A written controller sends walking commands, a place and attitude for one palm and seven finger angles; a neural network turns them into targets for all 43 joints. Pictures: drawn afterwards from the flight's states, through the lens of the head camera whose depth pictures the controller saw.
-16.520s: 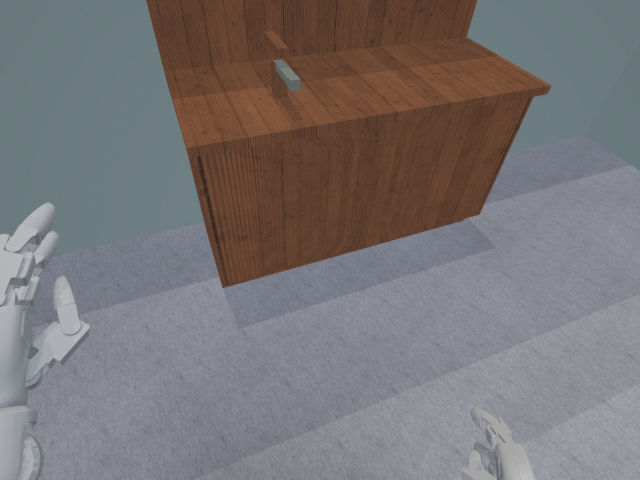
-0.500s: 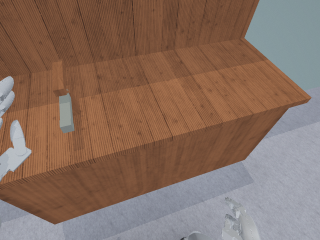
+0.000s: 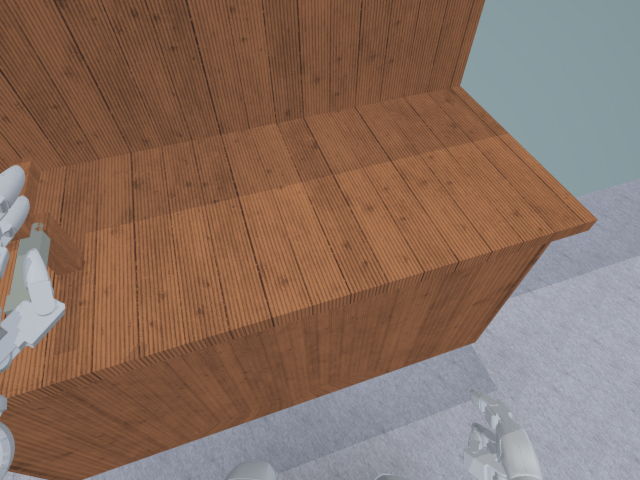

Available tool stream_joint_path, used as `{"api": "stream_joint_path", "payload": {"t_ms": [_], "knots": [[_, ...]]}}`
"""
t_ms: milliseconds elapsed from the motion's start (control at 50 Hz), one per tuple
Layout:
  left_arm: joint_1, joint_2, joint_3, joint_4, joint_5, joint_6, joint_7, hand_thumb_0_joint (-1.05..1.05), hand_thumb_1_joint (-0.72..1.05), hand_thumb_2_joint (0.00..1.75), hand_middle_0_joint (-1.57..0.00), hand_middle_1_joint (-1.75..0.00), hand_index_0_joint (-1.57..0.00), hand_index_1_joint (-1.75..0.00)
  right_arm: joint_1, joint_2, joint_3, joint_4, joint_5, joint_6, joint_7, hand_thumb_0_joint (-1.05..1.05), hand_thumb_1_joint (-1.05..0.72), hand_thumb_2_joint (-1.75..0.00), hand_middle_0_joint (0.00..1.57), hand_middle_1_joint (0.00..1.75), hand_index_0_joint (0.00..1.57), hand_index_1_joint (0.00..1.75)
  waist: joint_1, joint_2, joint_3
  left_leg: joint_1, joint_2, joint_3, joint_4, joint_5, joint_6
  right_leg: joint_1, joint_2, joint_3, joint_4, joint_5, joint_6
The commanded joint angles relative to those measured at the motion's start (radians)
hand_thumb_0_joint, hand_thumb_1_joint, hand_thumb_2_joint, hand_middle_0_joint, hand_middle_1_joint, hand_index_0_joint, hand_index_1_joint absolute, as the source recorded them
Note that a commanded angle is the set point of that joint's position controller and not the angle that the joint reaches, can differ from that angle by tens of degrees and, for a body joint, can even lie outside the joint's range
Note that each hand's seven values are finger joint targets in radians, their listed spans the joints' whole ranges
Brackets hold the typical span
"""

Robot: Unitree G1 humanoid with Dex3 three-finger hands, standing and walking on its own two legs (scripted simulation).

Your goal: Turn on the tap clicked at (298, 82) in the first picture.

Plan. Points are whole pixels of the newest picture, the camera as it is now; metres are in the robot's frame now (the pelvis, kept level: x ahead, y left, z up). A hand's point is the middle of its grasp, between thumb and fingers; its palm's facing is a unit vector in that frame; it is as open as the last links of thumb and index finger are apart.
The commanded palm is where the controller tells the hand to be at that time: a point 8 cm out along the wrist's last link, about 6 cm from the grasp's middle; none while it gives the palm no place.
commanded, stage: come to a stop and stand still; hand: left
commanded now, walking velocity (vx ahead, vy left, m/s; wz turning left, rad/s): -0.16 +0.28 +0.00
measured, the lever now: (24, 306) +0.30 +0.39 +0.04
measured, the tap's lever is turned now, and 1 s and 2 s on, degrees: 0 0 0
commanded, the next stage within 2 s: look again from close up in 1.64 s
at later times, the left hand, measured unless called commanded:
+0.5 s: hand out of the picture +0.23 +0.30 +0.20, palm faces +0.49 -0.76 -0.43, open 7.4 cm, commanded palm +0.16 +0.29 +0.19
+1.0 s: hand out of the picture +0.23 +0.32 +0.18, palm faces +0.42 -0.86 -0.28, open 7.4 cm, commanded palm +0.18 +0.35 +0.19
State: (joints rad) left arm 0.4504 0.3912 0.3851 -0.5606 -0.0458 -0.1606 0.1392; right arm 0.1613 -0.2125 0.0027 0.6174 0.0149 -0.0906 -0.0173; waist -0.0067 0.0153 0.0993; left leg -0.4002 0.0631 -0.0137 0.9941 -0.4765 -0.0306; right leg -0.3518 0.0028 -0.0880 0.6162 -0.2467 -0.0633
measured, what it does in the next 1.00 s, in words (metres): steps on the spot: left foot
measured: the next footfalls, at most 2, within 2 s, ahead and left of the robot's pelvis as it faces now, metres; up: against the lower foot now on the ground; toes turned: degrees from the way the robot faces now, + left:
left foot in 0.28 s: +0.06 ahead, +0.13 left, +0.00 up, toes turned +2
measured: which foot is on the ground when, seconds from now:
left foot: up 0.00-0.26, down 0.28-1.00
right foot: down 0.00-1.00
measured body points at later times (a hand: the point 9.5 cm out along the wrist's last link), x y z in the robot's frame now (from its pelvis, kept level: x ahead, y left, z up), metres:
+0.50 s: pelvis +0.00 +0.02 +0.01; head +0.02 +0.02 +0.46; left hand +0.20 +0.34 +0.22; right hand +0.19 -0.21 -0.07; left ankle +0.02 +0.13 -0.73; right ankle +0.05 -0.08 -0.73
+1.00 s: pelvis +0.01 +0.07 +0.01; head +0.01 +0.10 +0.46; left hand +0.21 +0.37 +0.20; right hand +0.18 -0.14 -0.06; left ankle +0.02 +0.13 -0.73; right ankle +0.05 -0.08 -0.72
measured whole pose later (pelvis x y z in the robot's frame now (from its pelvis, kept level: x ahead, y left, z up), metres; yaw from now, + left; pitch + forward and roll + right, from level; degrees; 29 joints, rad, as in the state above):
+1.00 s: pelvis +0.01 +0.07 +0.01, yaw -1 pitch -3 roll -1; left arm 0.32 0.32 0.35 -0.41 -0.01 -0.27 0.11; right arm 0.24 -0.18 0.03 0.61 0.00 -0.18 0.01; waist 0.05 -0.05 0.06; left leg -0.18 -0.04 0.09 0.50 -0.27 0.08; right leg -0.22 -0.04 -0.01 0.45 -0.17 0.03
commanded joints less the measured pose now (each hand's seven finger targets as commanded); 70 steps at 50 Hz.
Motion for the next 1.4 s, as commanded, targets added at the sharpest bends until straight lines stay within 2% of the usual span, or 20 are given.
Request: {"api": "stream_joint_path", "payload": {"t_ms": [0,40,160,200,280,380,400,420,440,460,480,540,560,600,640,660,840,1060,1220,1380], "knots": [[0.048,0.186,0.160,-0.186,-0.006,-0.058,0.058,0.00,0.90,0.90,-0.20,-0.30,-0.20,-0.30,-0.072,-0.064,-0.011,-0.163,-0.003,-0.046,-0.037,0.00,-0.90,-0.90,0.20,0.30,0.20,0.30,0.021,-0.129,-0.253,-0.031,-0.019,0.034,-0.145,0.051,0.002,0.279,-0.301,0.278,-0.210,0.508,-0.078],[0.038,0.179,0.150,-0.183,-0.006,-0.052,0.061,0.00,0.90,0.90,-0.20,-0.30,-0.20,-0.30,-0.066,-0.074,-0.022,-0.173,-0.005,-0.041,-0.044,0.00,-0.90,-0.90,0.20,0.30,0.20,0.30,0.023,-0.169,-0.237,-0.017,-0.037,0.047,-0.182,0.090,0.005,0.254,-0.310,0.286,-0.239,0.454,-0.060],[0.002,0.187,0.125,-0.199,-0.003,-0.043,0.069,0.00,0.90,0.90,-0.20,-0.30,-0.20,-0.30,-0.059,-0.089,-0.039,-0.178,0.002,-0.033,-0.043,0.00,-0.90,-0.90,0.20,0.30,0.20,0.30,0.021,-0.117,-0.244,0.110,-0.040,0.055,-0.398,0.179,0.021,0.209,-0.350,0.296,-0.223,0.388,-0.060],[0.014,0.162,0.099,-0.195,0.002,-0.037,0.066,0.00,0.90,0.90,-0.20,-0.30,-0.20,-0.30,-0.042,-0.092,-0.046,-0.185,-0.001,-0.030,-0.044,0.00,-0.90,-0.90,0.20,0.30,0.20,0.30,0.020,-0.104,-0.239,0.181,-0.040,0.058,-0.504,0.269,0.028,0.175,-0.308,0.259,-0.199,0.314,-0.026],[0.001,0.157,0.082,-0.173,0.000,-0.040,0.053,0.00,0.90,0.90,-0.20,-0.30,-0.20,-0.30,-0.056,-0.131,-0.060,-0.192,0.013,-0.041,-0.058,0.00,-0.90,-0.90,0.20,0.30,0.20,0.30,0.032,-0.017,-0.211,0.200,0.082,-0.042,-0.549,0.351,0.072,0.110,-0.170,0.206,-0.178,0.077,0.038],[-0.075,0.152,0.077,-0.155,0.002,-0.042,0.045,0.00,0.90,0.90,-0.20,-0.30,-0.20,-0.30,-0.063,-0.111,-0.033,-0.178,-0.001,-0.054,-0.060,0.00,-0.90,-0.90,0.20,0.30,0.20,0.30,0.025,-0.018,-0.166,0.130,0.037,-0.017,-0.574,0.182,0.057,0.132,-0.151,0.209,-0.261,-0.022,0.033],[-0.999,0.862,0.592,-0.216,0.117,-0.142,0.029,0.00,0.90,0.90,-0.20,-0.30,-0.20,-0.30,0.075,-0.107,-0.053,-0.132,-0.054,-0.115,-0.060,0.00,-0.90,-0.90,0.20,0.30,0.20,0.30,0.072,-0.170,-0.031,0.040,-0.002,0.081,-0.391,0.269,0.048,0.008,-0.151,0.285,-0.357,0.132,0.066],[-0.446,0.274,0.186,0.300,0.041,-0.107,-0.025,0.00,0.90,0.90,-0.20,-0.30,-0.20,-0.30,0.035,-0.034,-0.031,-0.101,-0.024,-0.120,-0.045,0.00,-0.90,-0.90,0.20,0.30,0.20,0.30,0.043,-0.161,-0.209,0.113,-0.103,0.030,-0.371,0.195,0.036,0.085,-0.234,0.323,-0.308,0.130,-0.044],[-0.328,0.167,0.088,0.234,0.025,-0.121,-0.034,0.00,0.90,0.90,-0.20,-0.30,-0.20,-0.30,0.049,-0.079,-0.035,-0.172,0.004,-0.129,-0.028,0.00,-0.90,-0.90,0.20,0.30,0.20,0.30,0.070,-0.063,-0.168,0.165,-0.061,0.060,-0.423,0.188,0.027,0.090,-0.250,0.393,-0.356,0.137,-0.023],[-0.282,0.070,-0.005,0.140,-0.003,-0.143,-0.036,0.00,0.90,0.90,-0.20,-0.30,-0.20,-0.30,0.021,-0.072,-0.026,-0.168,0.014,-0.133,-0.008,0.00,-0.90,-0.90,0.20,0.30,0.20,0.30,0.050,0.079,-0.221,0.216,-0.058,0.063,-0.516,0.226,0.034,0.171,-0.225,0.312,-0.292,0.189,-0.030],[-0.288,0.095,-0.003,0.049,-0.002,-0.155,-0.027,0.00,0.90,0.90,-0.20,-0.30,-0.20,-0.30,0.035,-0.107,-0.041,-0.162,0.004,-0.136,0.001,0.00,-0.90,-0.90,0.20,0.30,0.20,0.30,0.039,0.062,-0.244,0.228,-0.052,0.052,-0.551,0.264,0.032,0.201,-0.186,0.250,-0.269,0.118,-0.013],[-0.187,0.125,0.000,-0.062,0.005,-0.157,-0.023,0.00,0.90,0.90,-0.20,-0.30,-0.20,-0.30,-0.014,-0.113,-0.029,-0.188,-0.003,-0.138,0.014,0.00,-0.90,-0.90,0.20,0.30,0.20,0.30,0.058,0.043,-0.149,0.125,0.005,-0.049,-0.687,0.126,0.060,0.161,-0.085,0.177,-0.243,-0.149,0.036],[-0.141,0.153,0.047,-0.059,0.003,-0.152,-0.017,0.00,0.90,0.90,-0.20,-0.30,-0.20,-0.30,-0.045,-0.117,-0.023,-0.189,0.005,-0.137,0.014,0.00,-0.90,-0.90,0.20,0.30,0.20,0.30,0.060,0.084,-0.126,0.096,0.045,-0.069,-0.745,0.077,0.072,0.174,-0.048,0.122,-0.174,-0.114,0.050],[-0.161,0.173,0.099,-0.070,0.009,-0.157,-0.015,0.00,0.90,0.90,-0.20,-0.30,-0.20,-0.30,-0.033,-0.112,-0.024,-0.205,0.008,-0.134,0.012,0.00,-0.90,-0.90,0.20,0.30,0.20,0.30,0.059,0.056,-0.131,-0.015,0.088,-0.110,-0.794,0.035,0.088,0.267,-0.024,0.067,-0.074,-0.027,0.063],[-0.167,0.196,0.142,-0.063,0.006,-0.162,-0.016,0.00,0.90,0.90,-0.20,-0.30,-0.20,-0.30,-0.032,-0.107,-0.026,-0.210,0.005,-0.134,0.009,0.00,-0.90,-0.90,0.20,0.30,0.20,0.30,0.055,0.031,-0.140,-0.008,0.089,-0.095,-0.766,0.078,0.088,0.277,-0.034,0.067,-0.079,0.012,0.063],[-0.186,0.236,0.176,-0.106,0.005,-0.166,-0.015,0.00,0.90,0.90,-0.20,-0.30,-0.20,-0.30,-0.045,-0.107,-0.023,-0.209,0.004,-0.135,0.008,0.00,-0.90,-0.90,0.20,0.30,0.20,0.30,0.053,0.081,-0.153,0.033,0.086,-0.085,-0.765,0.120,0.080,0.263,-0.032,0.060,-0.073,0.028,0.064],[-0.236,0.088,0.029,-0.063,0.024,-0.173,-0.031,0.00,0.90,0.90,-0.20,-0.30,-0.20,-0.30,-0.001,-0.109,-0.031,-0.167,0.000,-0.164,0.016,0.00,-0.90,-0.90,0.20,0.30,0.20,0.30,0.037,0.102,-0.123,0.065,0.070,-0.074,-0.731,0.148,0.041,0.245,-0.035,0.082,-0.134,0.070,0.051],[-0.212,0.129,0.076,-0.095,0.019,-0.155,-0.020,0.00,0.90,0.90,-0.20,-0.30,-0.20,-0.30,-0.036,-0.100,-0.031,-0.185,-0.005,-0.120,0.003,0.00,-0.90,-0.90,0.20,0.30,0.20,0.30,0.035,0.091,-0.159,0.158,0.031,-0.031,-0.677,0.388,-0.007,0.256,-0.031,0.078,-0.185,0.204,0.048],[-0.127,0.115,0.068,-0.112,0.003,-0.143,-0.023,0.00,0.90,0.90,-0.20,-0.30,-0.20,-0.30,-0.027,-0.108,-0.039,-0.198,-0.007,-0.099,-0.005,0.00,-0.90,-0.90,0.20,0.30,0.20,0.30,0.031,0.069,-0.215,0.206,0.023,-0.018,-0.631,0.527,-0.009,0.285,-0.044,0.090,-0.194,0.315,0.045],[-0.130,0.101,0.049,-0.088,-0.002,-0.123,-0.017,0.00,0.90,0.90,-0.20,-0.30,-0.20,-0.30,-0.041,-0.111,-0.034,-0.190,-0.010,-0.086,-0.020,0.00,-0.90,-0.90,0.20,0.30,0.20,0.30,0.030,0.040,-0.199,0.199,0.009,-0.011,-0.639,0.422,0.018,0.272,-0.054,0.114,-0.232,0.295,0.046]]}}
